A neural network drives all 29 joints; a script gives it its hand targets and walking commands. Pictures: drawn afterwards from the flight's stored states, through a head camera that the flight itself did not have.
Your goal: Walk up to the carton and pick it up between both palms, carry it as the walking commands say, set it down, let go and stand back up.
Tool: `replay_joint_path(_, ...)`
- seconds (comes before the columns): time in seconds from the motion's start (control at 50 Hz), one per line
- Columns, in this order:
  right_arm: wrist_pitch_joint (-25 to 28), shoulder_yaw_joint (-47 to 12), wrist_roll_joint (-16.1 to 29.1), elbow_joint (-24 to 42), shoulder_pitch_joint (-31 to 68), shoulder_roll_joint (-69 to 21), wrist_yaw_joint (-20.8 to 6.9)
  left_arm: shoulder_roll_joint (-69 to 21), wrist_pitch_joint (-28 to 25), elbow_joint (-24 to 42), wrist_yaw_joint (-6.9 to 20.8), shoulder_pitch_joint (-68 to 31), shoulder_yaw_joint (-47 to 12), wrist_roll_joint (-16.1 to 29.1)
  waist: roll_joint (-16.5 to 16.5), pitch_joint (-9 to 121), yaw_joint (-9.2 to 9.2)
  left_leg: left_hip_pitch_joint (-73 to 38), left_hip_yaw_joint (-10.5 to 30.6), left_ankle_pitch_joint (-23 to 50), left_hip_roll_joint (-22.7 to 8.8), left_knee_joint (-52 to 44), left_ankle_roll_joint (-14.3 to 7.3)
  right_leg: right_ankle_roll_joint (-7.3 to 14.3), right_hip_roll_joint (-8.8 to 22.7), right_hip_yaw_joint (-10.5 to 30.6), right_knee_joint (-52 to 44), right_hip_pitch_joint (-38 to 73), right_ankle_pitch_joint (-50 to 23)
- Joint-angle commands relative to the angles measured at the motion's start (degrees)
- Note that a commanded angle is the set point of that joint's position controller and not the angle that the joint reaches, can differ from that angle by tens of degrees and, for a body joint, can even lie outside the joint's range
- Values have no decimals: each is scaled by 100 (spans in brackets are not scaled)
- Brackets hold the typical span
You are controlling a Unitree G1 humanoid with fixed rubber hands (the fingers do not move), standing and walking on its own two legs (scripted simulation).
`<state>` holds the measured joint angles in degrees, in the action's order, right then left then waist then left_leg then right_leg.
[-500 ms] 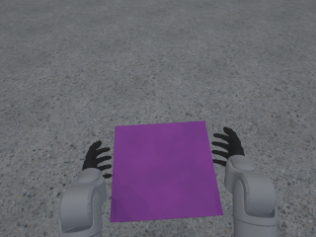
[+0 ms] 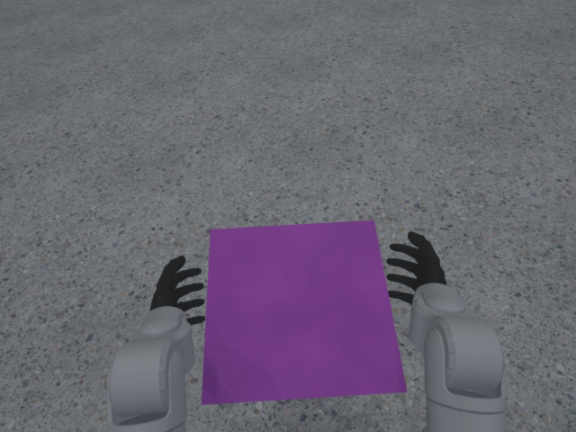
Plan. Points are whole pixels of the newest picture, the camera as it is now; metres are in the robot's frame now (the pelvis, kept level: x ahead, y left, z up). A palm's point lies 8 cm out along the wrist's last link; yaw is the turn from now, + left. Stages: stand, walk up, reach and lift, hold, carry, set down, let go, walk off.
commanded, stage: carry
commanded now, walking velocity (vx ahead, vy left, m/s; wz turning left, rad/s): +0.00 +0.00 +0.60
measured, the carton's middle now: (297, 314) +0.31 +0.00 -0.02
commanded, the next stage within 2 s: none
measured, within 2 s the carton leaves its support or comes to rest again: neither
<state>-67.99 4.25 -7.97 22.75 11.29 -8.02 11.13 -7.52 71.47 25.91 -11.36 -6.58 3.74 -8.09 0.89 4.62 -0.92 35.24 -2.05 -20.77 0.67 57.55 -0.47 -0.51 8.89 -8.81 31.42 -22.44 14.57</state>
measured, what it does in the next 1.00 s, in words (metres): walks backwards, turning left: left foot, then right foot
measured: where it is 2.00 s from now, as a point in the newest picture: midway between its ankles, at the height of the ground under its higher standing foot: outside the picture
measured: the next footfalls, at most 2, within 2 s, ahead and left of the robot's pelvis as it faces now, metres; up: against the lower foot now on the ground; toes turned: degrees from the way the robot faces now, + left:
left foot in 0.14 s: +0.02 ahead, +0.16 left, +0.00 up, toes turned +8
right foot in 0.42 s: +0.06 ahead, -0.07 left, +0.00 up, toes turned +6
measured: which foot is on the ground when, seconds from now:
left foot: up 0.00-0.12, down 0.14-0.44, up 0.46-0.76, down 0.78-1.00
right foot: down 0.00-0.14, up 0.16-0.40, down 0.42-0.78, up 0.80-1.00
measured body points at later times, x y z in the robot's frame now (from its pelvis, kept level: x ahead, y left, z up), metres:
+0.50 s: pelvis -0.04 +0.02 -0.01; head -0.01 +0.01 +0.44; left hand +0.18 +0.25 +0.07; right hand +0.28 -0.05 +0.07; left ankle -0.04 +0.14 -0.70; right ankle +0.02 -0.07 -0.74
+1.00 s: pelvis -0.09 +0.08 -0.01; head -0.06 +0.11 +0.44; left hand +0.05 +0.37 +0.05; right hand +0.24 +0.12 +0.07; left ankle -0.14 +0.18 -0.74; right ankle -0.03 -0.03 -0.69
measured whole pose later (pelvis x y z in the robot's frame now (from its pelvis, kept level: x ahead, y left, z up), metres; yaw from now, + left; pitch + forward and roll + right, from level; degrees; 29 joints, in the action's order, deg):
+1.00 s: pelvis -0.09 +0.08 -0.01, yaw +35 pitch +7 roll -2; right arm -66.9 3.9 -8.0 22.6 10.6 -8.0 10.3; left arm -7.4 69.8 25.3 -11.4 -6.0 4.0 -8.1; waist 0.8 3.7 -0.9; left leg 26.6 6.3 -15.2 1.6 34.8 -0.5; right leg -2.5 4.4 -8.5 54.1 -32.2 29.6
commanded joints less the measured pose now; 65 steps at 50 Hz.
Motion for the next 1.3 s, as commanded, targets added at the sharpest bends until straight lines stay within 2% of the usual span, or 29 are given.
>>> replay_joint_path(0.0, -173, -3907, 2609, 659, 1965, -5585, -1425, -5234, -365, 745, 1401, -2091, -3166, 2329, -1239, 1573, 93, -262, -411, -118, -106, -663, 279, 406, 1381, 12, -425, 1821, -1954)
replay_joint_path(0.08, -197, -3743, 2476, 682, 1855, -5278, -1395, -5301, -295, 300, 1347, -1771, -3168, 2267, -1704, 1428, 116, -1069, -724, 262, 50, -2799, 235, 180, 1389, -217, 241, 1709, -2115)
replay_joint_path(0.1, -210, -3719, 2500, 639, 1778, -5280, -1445, -5351, -286, 300, 1355, -1738, -3201, 2242, -993, 1660, 4, -1867, -260, 768, -49, -3329, 152, -9, 1108, -415, 937, 1223, -1302)
replay_joint_path(0.14, -237, -3467, 2307, 119, 1306, -5070, -1485, -5133, -269, 370, 1348, -2066, -3303, 2170, 1781, 912, 12, -2755, 3129, 4242, -2012, -3628, -613, -643, -200, -171, 2778, -1774, 2796)
replay_joint_path(0.16, -217, -3480, 2353, 84, 1611, -5265, -1574, -5367, -303, 460, 1353, -2505, -3475, 2230, 1486, 831, -19, -2783, 3197, 4943, -2045, -3497, -1002, -640, -337, 418, 3190, -2071, 2837)
replay_joint_path(0.22, -77, -3594, 2317, 193, 1376, -5658, -1560, -5703, -429, 632, 1451, -2420, -3678, 2517, 521, 1543, 64, -2651, 1880, 3740, -1216, -3174, -785, -598, -261, 618, 2794, -1202, 1385)
replay_joint_path(0.26, -26, -3627, 2362, 266, 1393, -5759, -1584, -5852, -475, 848, 1483, -2577, -3850, 2627, 982, 1573, 61, -2558, 1727, 3752, -1085, -3251, -703, -508, -399, 494, 2266, -877, 1203)
replay_joint_path(0.3, 0, -3480, 2331, 202, 1094, -5547, -1579, -5644, -451, 862, 1419, -2450, -3796, 2538, 1502, 1564, 30, -2554, 2297, 3847, -1100, -3307, -840, -487, -611, 524, 1853, -794, 1200)
replay_joint_path(0.34, 41, -3596, 2372, 438, 1163, -5564, -1562, -5608, -476, 894, 1436, -2369, -3783, 2554, 1215, 2001, 26, -2738, 2169, 4803, -1033, -2889, -816, -465, -702, 502, 958, -200, 965)
replay_joint_path(0.38, 79, -3840, 2505, 793, 1563, -5777, -1519, -5829, -525, 984, 1472, -2565, -3670, 2618, 603, 2255, 79, -1864, 1738, 4110, -684, -2434, -527, -428, -536, 231, -359, 1250, -1)
replay_joint_path(0.4, 27, -3827, 2460, 730, 1411, -5755, -1491, -5743, -483, 956, 1491, -2424, -3636, 2598, 434, 2184, 167, -1063, 1504, 3221, -549, -2203, -387, -409, -92, 377, -749, 2073, -389)
replay_joint_path(0.44, -17, -3858, 2434, 703, 1530, -5566, -1462, -5471, -522, 826, 1474, -2374, -3497, 2514, -1792, 2138, 139, 773, 263, -1183, 316, -81, 75, 571, 2255, 2208, -922, 2823, -1986)
replay_joint_path(0.5, -88, -3910, 2426, 640, 1809, -5484, -1434, -5451, -384, 505, 1541, -2151, -3349, 2427, -759, 1446, 100, 497, 276, -297, -246, 1411, 137, 691, 1841, 1037, -1020, 1538, -694)
replay_joint_path(0.52, -103, -3963, 2508, 683, 1750, -5505, -1423, -5471, -358, 376, 1524, -1967, -3253, 2358, -790, 1372, 104, 547, 128, -130, -273, 942, 220, 567, 1513, 654, -802, 1880, -856)
replay_joint_path(0.62, -189, -3907, 2460, 635, 2026, -5389, -1351, -5332, -358, 323, 1485, -2081, -3078, 2314, -1549, 1255, 90, -5, -425, -154, -271, -174, 319, 341, 1443, 124, -695, 1440, -413)
replay_joint_path(0.72, -237, -3780, 2441, 425, 1892, -5301, -1417, -5298, -298, 228, 1375, -1952, -3252, 2256, -1247, 1440, 76, -1185, -525, -56, -226, -1862, 135, 220, 1554, -223, -284, 742, 311)
replay_joint_path(0.74, -213, -3727, 2454, 453, 1827, -5245, -1483, -5347, -296, 346, 1376, -2156, -3397, 2235, -492, 1444, -39, -1704, -63, 56, -215, -2828, 18, 12, 1148, -520, 739, 368, 757)
replay_joint_path(0.76, -231, -3650, 2408, 367, 1684, -5226, -1502, -5332, -285, 189, 1356, -2138, -3378, 2182, 702, 1108, -134, -1851, 934, 713, -800, -3671, -224, -229, 725, -533, 1575, -565, 1544)
replay_joint_path(0.78, -245, -3494, 2333, 111, 1478, -5019, -1499, -5153, -282, 136, 1360, -2025, -3169, 2106, 1629, 967, -19, -2153, 3354, 2189, -2097, -3983, -613, -531, 65, -210, 2804, -1651, 2531)
replay_joint_path(0.8, -181, -3514, 2374, 171, 1783, -5206, -1556, -5461, -297, 146, 1380, -2283, -3400, 2130, 1796, 876, -3, -2219, 3381, 3998, -2070, -3693, -1068, -630, -319, 439, 3284, -2067, 2778)
replay_joint_path(0.86, -25, -3551, 2316, 100, 1385, -5667, -1623, -5776, -490, 638, 1477, -2732, -3810, 2533, 707, 1475, 67, -2716, 2058, 4645, -1285, -2965, -778, -598, -239, 699, 3272, -1692, 1700)
replay_joint_path(0.9, 41, -3575, 2341, 263, 1385, -5676, -1651, -5927, -531, 675, 1474, -2597, -3890, 2587, 884, 1776, 58, -3066, 1780, 5056, -1124, -2773, -722, -595, -446, 475, 2630, -1344, 1414)
replay_joint_path(0.98, 139, -3628, 2419, 666, 1611, -5528, -1624, -5798, -540, 887, 1414, -2645, -3900, 2532, 1306, 1958, 0, -3359, 2494, 5550, -1210, -2707, -889, -553, -716, 613, 1797, -1233, 1387)
replay_joint_path(1.06, 116, -3714, 2408, 752, 1444, -5654, -1535, -5782, -529, 964, 1449, -2555, -3868, 2640, 974, 2099, 59, -2102, 2188, 4371, -859, -2575, -682, -406, -710, 370, 324, 499, 370)
replay_joint_path(1.1, 84, -3821, 2464, 745, 1465, -5681, -1504, -5688, -495, 823, 1465, -2356, -3723, 2564, 271, 2406, 194, -656, 1514, 2976, -348, -1802, -341, -241, 10, 732, -697, 2458, -475)
replay_joint_path(1.12, 82, -3964, 2508, 1016, 1672, -5645, -1503, -5584, -528, 941, 1471, -2396, -3704, 2538, -1257, 2159, 165, 766, 691, -143, 345, -1015, -53, 186, 1599, 2045, -1123, 3160, -1057)
replay_joint_path(1.14, 77, -4007, 2475, 1098, 1755, -5582, -1480, -5623, -564, 893, 1508, -2315, -3663, 2570, -1938, 2195, 90, 873, 409, -1086, 128, 150, 79, 627, 2455, 2306, -958, 2829, -1747)
replay_joint_path(1.2, 6, -4069, 2526, 972, 1892, -5526, -1444, -5598, -464, 631, 1546, -2126, -3513, 2498, -786, 1641, 56, 843, 318, -379, -205, 862, 228, 541, 1759, 1025, -713, 2326, -1933)
replay_joint_path(1.28, -67, -4118, 2615, 1039, 2184, -5536, -1370, -5423, -417, 573, 1480, -2066, -3225, 2379, -1184, 1493, 97, 245, -300, -201, -220, 118, 328, 295, 1464, 281, -588, 1908, -1447)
